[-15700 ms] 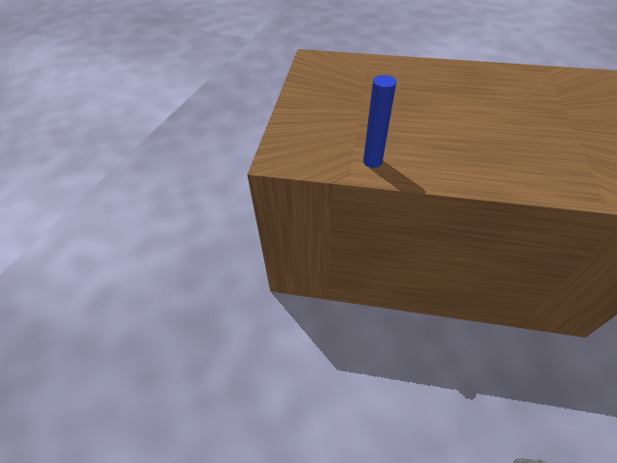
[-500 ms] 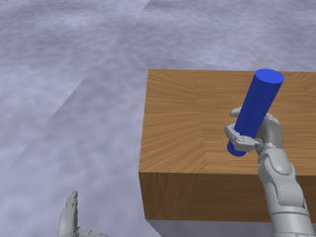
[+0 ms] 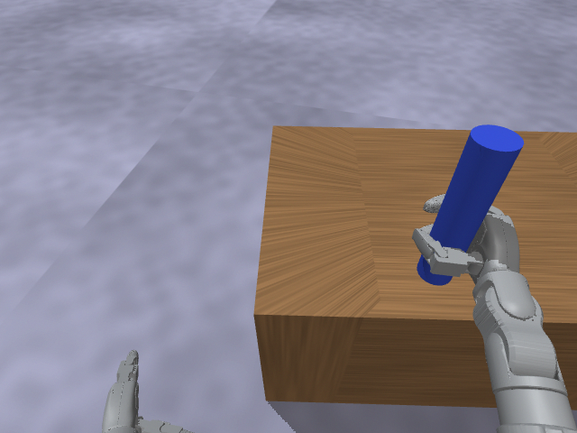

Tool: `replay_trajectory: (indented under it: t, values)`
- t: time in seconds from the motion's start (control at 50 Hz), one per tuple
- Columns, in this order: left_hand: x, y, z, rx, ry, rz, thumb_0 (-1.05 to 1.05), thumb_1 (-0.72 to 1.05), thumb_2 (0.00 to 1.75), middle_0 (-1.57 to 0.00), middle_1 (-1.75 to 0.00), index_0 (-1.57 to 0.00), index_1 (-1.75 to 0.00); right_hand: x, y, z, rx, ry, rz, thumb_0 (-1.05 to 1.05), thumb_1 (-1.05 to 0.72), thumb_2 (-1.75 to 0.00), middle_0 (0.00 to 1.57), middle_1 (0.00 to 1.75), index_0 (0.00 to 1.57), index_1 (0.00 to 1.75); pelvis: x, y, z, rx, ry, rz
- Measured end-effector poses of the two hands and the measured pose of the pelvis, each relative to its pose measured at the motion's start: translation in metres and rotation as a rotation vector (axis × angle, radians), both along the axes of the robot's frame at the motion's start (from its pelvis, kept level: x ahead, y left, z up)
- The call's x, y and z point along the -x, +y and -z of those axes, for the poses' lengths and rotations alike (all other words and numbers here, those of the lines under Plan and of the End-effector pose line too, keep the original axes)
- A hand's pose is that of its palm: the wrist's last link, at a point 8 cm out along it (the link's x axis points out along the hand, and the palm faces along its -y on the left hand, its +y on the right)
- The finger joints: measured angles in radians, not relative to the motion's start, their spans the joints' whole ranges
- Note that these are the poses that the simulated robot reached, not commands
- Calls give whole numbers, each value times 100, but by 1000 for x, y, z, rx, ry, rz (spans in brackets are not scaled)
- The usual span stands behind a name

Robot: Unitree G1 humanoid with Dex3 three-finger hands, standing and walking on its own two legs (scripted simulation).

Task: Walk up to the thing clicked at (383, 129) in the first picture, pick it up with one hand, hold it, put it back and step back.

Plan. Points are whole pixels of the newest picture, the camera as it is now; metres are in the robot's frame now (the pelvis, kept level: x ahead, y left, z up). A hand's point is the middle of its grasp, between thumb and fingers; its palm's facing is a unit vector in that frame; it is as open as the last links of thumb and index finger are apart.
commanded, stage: hold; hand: right
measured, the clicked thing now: (459, 216) +0.32 -0.18 +0.16
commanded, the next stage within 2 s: crouch in 0.66 s
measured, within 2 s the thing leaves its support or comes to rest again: neither
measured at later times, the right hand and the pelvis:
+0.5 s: hand (440, 235) +0.32 -0.17 +0.12, palm faces +0.12 +0.99 -0.01, open 6.8 cm; pelvis +0.00 +0.00 +0.00, yaw +0 degrees
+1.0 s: hand (435, 236) +0.34 -0.17 +0.11, palm faces +0.13 +0.99 +0.00, open 6.8 cm; pelvis +0.00 +0.00 +0.00, yaw +0 degrees
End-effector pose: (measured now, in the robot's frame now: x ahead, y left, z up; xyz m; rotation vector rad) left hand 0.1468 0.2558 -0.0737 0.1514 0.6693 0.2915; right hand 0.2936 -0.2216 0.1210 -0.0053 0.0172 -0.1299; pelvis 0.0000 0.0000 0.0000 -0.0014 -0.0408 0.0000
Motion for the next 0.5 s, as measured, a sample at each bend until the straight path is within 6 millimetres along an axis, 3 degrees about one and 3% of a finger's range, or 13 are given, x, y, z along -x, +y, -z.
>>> replay_trajectory:
  t: [0.5]
  values:
    - [1, -1, 0, 5, -4, 3, -1, -54, 5, -6, -6, -6, -5, -3, 2, -4, 4, -5, -5, -1, -1, -109, 95, 106, 91, 106, 1, 1, 0, 0, -3, 0]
